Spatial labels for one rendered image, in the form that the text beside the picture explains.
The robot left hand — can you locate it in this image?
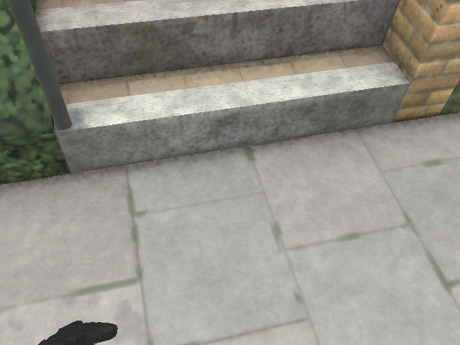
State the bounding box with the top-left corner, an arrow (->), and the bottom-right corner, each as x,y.
38,321 -> 118,345

